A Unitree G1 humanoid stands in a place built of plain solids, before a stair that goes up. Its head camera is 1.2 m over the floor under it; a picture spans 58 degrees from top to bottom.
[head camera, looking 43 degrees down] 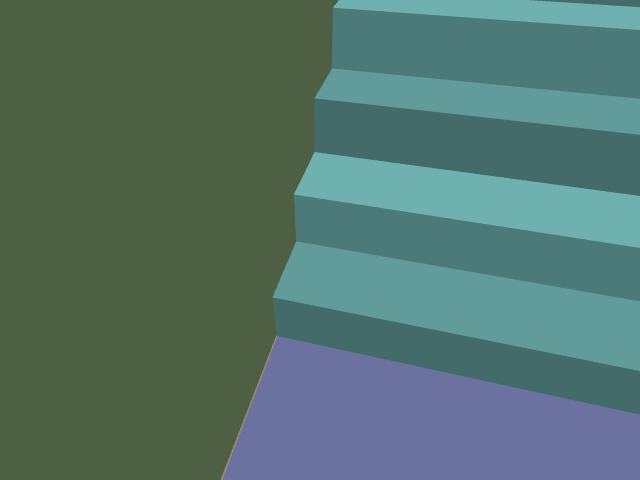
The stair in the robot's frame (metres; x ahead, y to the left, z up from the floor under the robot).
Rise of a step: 0.20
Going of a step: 0.25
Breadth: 1.12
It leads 14 degrees to the right of straight ahead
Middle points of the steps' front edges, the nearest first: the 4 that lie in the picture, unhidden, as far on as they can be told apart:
0.69 -0.40 0.20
0.93 -0.46 0.40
1.17 -0.52 0.59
1.42 -0.59 0.79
